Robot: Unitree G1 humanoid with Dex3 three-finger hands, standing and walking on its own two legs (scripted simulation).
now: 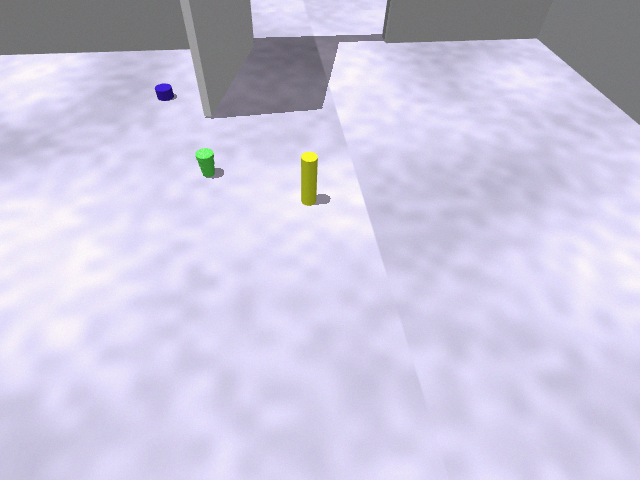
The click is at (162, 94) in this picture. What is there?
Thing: low tin
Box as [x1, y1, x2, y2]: [155, 84, 173, 100]
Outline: 155,87 157,97 159,99 167,100 173,97 172,90 169,84 159,84
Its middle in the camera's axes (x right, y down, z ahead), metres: -0.92 -0.93 +2.39
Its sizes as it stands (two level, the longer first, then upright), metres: 0.097 0.097 0.061
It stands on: the floor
